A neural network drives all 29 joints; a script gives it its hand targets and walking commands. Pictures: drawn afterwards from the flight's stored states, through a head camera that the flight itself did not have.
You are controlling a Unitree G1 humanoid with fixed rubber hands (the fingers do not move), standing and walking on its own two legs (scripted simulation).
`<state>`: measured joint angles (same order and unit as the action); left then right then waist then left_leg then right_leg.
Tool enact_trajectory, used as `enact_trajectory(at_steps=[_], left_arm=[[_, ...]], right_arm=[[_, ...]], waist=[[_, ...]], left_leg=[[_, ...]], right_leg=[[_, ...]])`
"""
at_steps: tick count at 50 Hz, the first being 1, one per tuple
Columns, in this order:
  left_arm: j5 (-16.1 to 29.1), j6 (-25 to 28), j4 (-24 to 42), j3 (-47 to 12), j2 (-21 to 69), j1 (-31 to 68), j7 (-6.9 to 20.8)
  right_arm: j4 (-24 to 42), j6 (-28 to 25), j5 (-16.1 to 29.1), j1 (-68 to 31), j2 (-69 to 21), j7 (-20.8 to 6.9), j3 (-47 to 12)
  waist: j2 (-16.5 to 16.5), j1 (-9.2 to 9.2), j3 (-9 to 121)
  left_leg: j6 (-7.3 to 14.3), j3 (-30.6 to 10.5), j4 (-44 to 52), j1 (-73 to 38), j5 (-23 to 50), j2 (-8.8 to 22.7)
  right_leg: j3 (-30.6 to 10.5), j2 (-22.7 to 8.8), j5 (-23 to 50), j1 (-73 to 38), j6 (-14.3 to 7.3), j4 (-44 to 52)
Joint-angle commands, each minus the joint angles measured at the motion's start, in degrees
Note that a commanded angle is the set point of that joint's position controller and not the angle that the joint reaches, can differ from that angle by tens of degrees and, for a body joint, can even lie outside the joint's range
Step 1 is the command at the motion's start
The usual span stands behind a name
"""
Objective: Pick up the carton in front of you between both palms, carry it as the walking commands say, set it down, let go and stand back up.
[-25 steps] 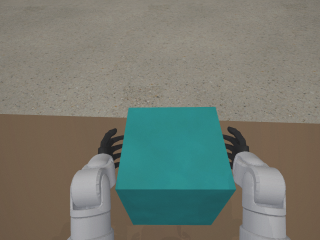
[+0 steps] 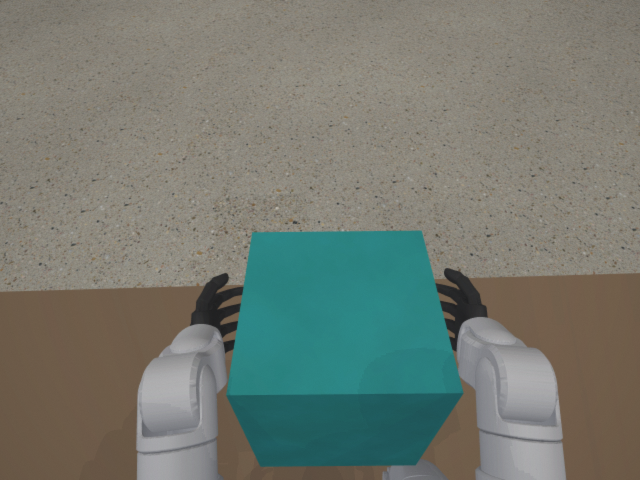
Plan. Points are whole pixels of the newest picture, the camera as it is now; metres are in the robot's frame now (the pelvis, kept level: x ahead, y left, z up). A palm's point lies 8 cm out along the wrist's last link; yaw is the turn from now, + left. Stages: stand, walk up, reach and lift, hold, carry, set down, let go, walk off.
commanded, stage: carry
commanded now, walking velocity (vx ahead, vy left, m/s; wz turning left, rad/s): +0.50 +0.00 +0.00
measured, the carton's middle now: (337, 353) +0.26 -0.01 -0.02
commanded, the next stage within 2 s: none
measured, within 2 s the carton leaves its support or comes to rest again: neither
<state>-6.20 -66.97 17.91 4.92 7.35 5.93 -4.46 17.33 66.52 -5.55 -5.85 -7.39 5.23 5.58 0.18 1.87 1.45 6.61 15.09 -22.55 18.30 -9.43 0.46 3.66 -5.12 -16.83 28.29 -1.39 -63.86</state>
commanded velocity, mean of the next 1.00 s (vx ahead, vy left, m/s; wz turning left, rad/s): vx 0.17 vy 0.00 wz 0.00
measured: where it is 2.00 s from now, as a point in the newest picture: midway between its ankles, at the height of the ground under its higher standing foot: (328, 356)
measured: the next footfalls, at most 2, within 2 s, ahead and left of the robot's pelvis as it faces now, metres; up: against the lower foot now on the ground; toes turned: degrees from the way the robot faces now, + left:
right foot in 0.36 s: +0.45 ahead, -0.10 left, +0.00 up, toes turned -10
left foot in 0.72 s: +0.59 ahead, +0.07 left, +0.00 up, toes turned +7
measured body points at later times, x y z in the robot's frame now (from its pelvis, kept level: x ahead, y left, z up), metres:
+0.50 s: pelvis +0.34 -0.03 -0.01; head +0.37 -0.04 +0.44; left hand +0.63 +0.14 +0.08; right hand +0.66 -0.16 +0.07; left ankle +0.21 +0.07 -0.63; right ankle +0.41 -0.09 -0.74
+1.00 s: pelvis +0.52 -0.01 -0.01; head +0.59 -0.02 +0.43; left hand +0.90 +0.16 +0.08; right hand +0.92 -0.15 +0.07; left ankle +0.57 +0.09 -0.74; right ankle +0.43 -0.10 -0.74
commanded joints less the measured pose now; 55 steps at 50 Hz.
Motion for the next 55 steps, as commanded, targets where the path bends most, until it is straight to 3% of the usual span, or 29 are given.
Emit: enact_trajectory(at_steps=[1, 7, 12, 15, 16, 17, 18, 19, 20, 21, 22, 23, 27, 29, 31, 33, 34, 36, 37, 38, 39, 40, 42, 44, 45, 48, 50, 53, 55], left_arm=[[20.4, 3.0, 4.4, -42.6, 57.6, 21.4, 13.3], [20.9, 2.1, 7.9, -43.6, 54.1, 22.4, 12.4], [22.7, -1.2, 10.5, -42.5, 48.7, 25.8, 12.3], [23.7, -2.7, 9.9, -40.8, 45.6, 28.2, 12.4], [23.8, -3.0, 9.9, -40.1, 44.9, 30.9, 12.4], [23.7, -3.2, 9.0, -39.0, 43.1, 31.9, 12.3], [24.4, -3.4, 7.6, -38.8, 42.5, 33.7, 12.2], [25.0, -3.7, 6.2, -38.8, 44.0, 35.4, 12.4], [25.4, -3.6, 5.8, -38.9, 45.2, 36.3, 12.4], [25.9, -3.5, 5.9, -39.9, 46.1, 39.2, 12.4], [25.8, -3.2, 4.8, -39.8, 47.1, 41.2, 12.5], [26.0, -2.9, 4.1, -40.3, 47.8, 44.0, 12.5], [26.8, -1.5, -1.2, -39.7, 47.4, 52.3, 12.9], [26.4, -1.0, -4.2, -38.1, 46.1, 54.6, 12.6], [25.7, -1.0, -7.7, -36.3, 45.5, 55.5, 12.1], [24.9, -1.1, -10.9, -34.4, 45.4, 58.0, 11.4], [24.1, -1.2, -12.5, -33.4, 45.3, 59.5, 11.1], [23.7, -1.5, -14.6, -32.8, 45.9, 63.5, 10.5], [23.8, -1.7, -16.7, -32.7, 46.6, 64.7, 10.2], [24.4, -1.4, -16.4, -32.9, 49.1, 65.9, 10.0], [25.2, -1.2, -15.7, -32.4, 50.9, 68.4, 10.1], [26.1, -0.8, -15.6, -32.6, 53.2, 70.8, 10.3], [27.6, -0.1, -14.6, -31.8, 56.8, 73.9, 10.5], [27.6, -0.2, -15.3, -30.5, 57.8, 73.5, 10.3], [27.5, -0.4, -15.4, -30.4, 57.8, 73.4, 10.1], [28.4, -1.2, -13.4, -30.7, 57.8, 71.2, 10.4], [28.4, -1.2, -10.5, -31.1, 57.0, 72.0, 10.5], [28.1, -1.6, -9.5, -32.2, 56.0, 71.2, 10.6], [27.6, -1.6, -10.2, -33.1, 55.3, 70.2, 10.8]], right_arm=[[6.8, -1.7, 23.8, -24.2, -55.1, -17.0, -42.8], [8.2, -0.9, 23.3, -22.2, -50.1, -17.0, -41.5], [9.7, 1.6, 22.4, -24.0, -45.0, -15.2, -39.9], [10.8, 3.1, 22.7, -28.8, -42.8, -14.2, -39.8], [11.2, 3.5, 23.2, -32.2, -41.9, -13.9, -40.1], [12.1, 4.1, 23.9, -35.7, -41.6, -13.7, -40.5], [11.1, 4.5, 24.0, -36.8, -41.4, -13.6, -40.4], [10.1, 4.6, 23.8, -38.6, -41.6, -13.3, -39.9], [8.4, 4.6, 23.8, -39.3, -42.8, -13.1, -39.4], [6.0, 4.3, 22.9, -39.7, -44.4, -13.0, -38.5], [4.7, 4.0, 22.9, -41.3, -45.4, -12.9, -38.4], [3.1, 3.7, 22.5, -42.9, -46.0, -12.7, -38.2], [-2.1, 2.1, 21.5, -50.4, -45.8, -11.5, -38.2], [-3.8, 1.7, 22.5, -54.8, -45.8, -11.1, -38.4], [-5.6, 1.7, 23.7, -58.6, -45.8, -11.0, -38.2], [-9.2, 1.9, 24.8, -61.2, -46.5, -11.2, -37.1], [-11.4, 1.9, 25.1, -62.4, -46.6, -11.5, -36.1], [-16.7, 1.9, 25.6, -63.8, -46.4, -12.3, -32.4], [-19.7, 1.9, 25.5, -63.9, -46.9, -12.5, -30.6], [-21.1, 1.6, 25.9, -64.4, -48.9, -12.9, -29.8], [-20.9, 1.1, 26.3, -65.9, -50.7, -13.0, -29.5], [-19.8, 0.6, 27.1, -68.7, -53.3, -13.1, -30.3], [-15.1, 0.0, 28.4, -75.5, -56.1, -12.7, -32.0], [-14.1, 0.3, 28.3, -76.5, -56.9, -11.9, -31.7], [-14.2, 0.5, 27.9, -75.7, -56.9, -11.4, -31.5], [-13.7, 1.0, 25.9, -71.6, -56.3, -10.1, -30.6], [-11.1, 1.1, 25.5, -72.0, -56.2, -9.6, -31.4], [-10.6, 1.3, 24.5, -70.3, -55.2, -9.4, -32.6], [-11.3, 1.4, 24.2, -69.0, -54.8, -9.7, -33.2]], waist=[[5.5, -0.96, 16.7], [7.6, -0.82, 10.2], [8.5, -0.52, 6.6], [7.7, -2.27, 14.0], [4.4, -3.97, 19.5], [-8.3, -5.57, 26.9], [-17.7, -5.37, 27.5], [-11.4, -5.16, 25.9], [-6.5, -5.07, 24.6], [-4.3, -5.52, 23.6], [-2.8, -4.94, 22.4], [-3.6, -3.64, 22.1], [-5.6, -3.11, 20.5], [-9.7, -2.60, 20.5], [-11.0, -2.67, 21.3], [-7.7, -1.61, 21.9], [-4.0, -0.95, 21.9], [8.0, -0.67, 27.6], [12.7, -0.21, 29.8], [11.7, 0.16, 31.5], [12.0, -0.18, 32.0], [10.8, -1.25, 32.8], [5.7, -2.88, 32.8], [-2.1, -2.66, 31.4], [-3.6, -2.21, 30.8], [-3.8, -2.43, 33.0], [-3.3, -2.21, 33.7], [1.1, -1.82, 33.1], [3.2, -2.08, 32.1]], left_leg=[[0.8, -15.2, 13.9, -21.4, 7.4, 15.7], [-0.3, -8.9, 12.8, -25.6, 19.6, 12.6], [0.0, -6.0, 9.4, -25.7, 31.2, 12.4], [-2.7, -1.5, -9.3, -23.0, 46.0, 10.1], [-4.3, -1.6, -22.1, -14.5, 35.8, 7.3], [-5.9, -3.1, -41.2, 2.2, 14.4, 2.7], [-5.9, -9.1, -55.3, 17.8, -17.6, -4.6], [-4.0, -14.7, -61.3, 23.3, -17.7, -0.3], [-3.0, -16.3, -60.7, 22.4, -16.6, 2.0], [-2.8, -16.3, -56.1, 20.3, -14.3, 3.0], [-2.9, -16.4, -52.7, 18.5, -12.2, 3.5], [-3.1, -15.4, -48.7, 16.8, -11.5, 4.1], [-4.2, -11.0, -30.1, 10.6, -7.2, 2.8], [-4.5, -8.3, -21.3, 7.2, -3.0, 0.7], [-4.4, -6.6, -15.4, 5.1, 2.5, -0.6], [-4.5, -5.3, -5.3, -1.5, 15.0, -1.3], [-3.8, -7.2, -0.6, -7.0, 22.8, 0.5], [2.3, -21.4, -9.1, -23.9, 62.3, 14.5], [5.3, -25.4, -8.5, -26.0, 67.3, 17.9], [7.5, -25.4, -8.2, -28.7, 59.5, 17.7], [6.3, -25.8, -7.5, -28.7, 56.4, 16.6], [4.8, -22.8, -7.9, -26.9, 51.5, 14.1], [2.1, -16.7, -10.1, -18.2, 39.4, 10.0], [0.2, -13.0, -11.9, -12.2, 30.4, 6.9], [-0.2, -12.0, -11.4, -10.9, 31.3, 6.4], [1.1, -12.5, -14.0, -12.1, 40.5, 7.0], [1.7, -13.3, -13.6, -15.2, 43.1, 8.0], [3.1, -14.9, -13.0, -19.3, 51.3, 9.2], [3.0, -14.1, -13.4, -20.1, 52.1, 8.7]], right_leg=[[1.8, -1.6, 7.4, 8.5, 1.0, 10.0], [6.2, 0.2, 14.2, 12.4, 1.8, 24.0], [11.0, 2.8, 15.8, 5.7, -0.6, 33.8], [15.5, 8.2, 14.4, -14.1, -2.2, 38.3], [11.4, 5.2, 13.5, -28.4, -3.1, 37.8], [-13.1, -10.6, 8.8, -43.9, -9.0, 37.6], [-33.2, -19.3, 12.4, -49.7, -16.2, 45.2], [-28.2, -18.8, 20.8, -48.6, -16.2, 44.1], [-20.3, -15.9, 31.9, -44.1, -13.0, 41.9], [-14.6, -15.4, 38.3, -38.8, -11.6, 40.9], [-11.1, -13.5, 36.9, -33.8, -10.5, 42.2], [-7.1, -12.1, 36.0, -30.7, -9.2, 42.6], [3.1, -9.4, 43.0, -23.4, -8.4, 40.3], [6.4, -7.4, 46.4, -22.8, -7.7, 38.3], [7.1, -6.9, 45.2, -24.7, -7.3, 35.2], [9.4, -4.7, 38.3, -23.7, -5.1, 28.9], [9.5, -2.7, 29.5, -20.6, -3.2, 24.8], [5.1, 2.1, -0.6, -8.6, 0.4, 19.6], [1.7, 4.0, -13.9, -7.3, 0.4, 19.8], [-0.1, 3.8, -15.6, -5.4, -0.4, 20.7], [-0.3, 3.0, -13.9, -6.7, -0.6, 26.1], [-0.1, 2.7, -9.2, -9.7, -0.6, 31.4], [-0.6, 0.6, 9.2, -19.6, -0.6, 35.4], [-3.6, -2.5, 30.8, -23.2, -1.2, 29.2], [-3.0, -3.0, 36.6, -24.1, -1.6, 27.2], [-2.5, -2.1, 38.6, -24.5, -0.5, 25.8], [-2.9, -1.5, 34.6, -21.4, 0.1, 25.4], [-1.8, 0.3, 23.3, -17.9, 1.1, 29.7], [-1.3, 0.9, 21.6, -17.8, 1.5, 33.5]])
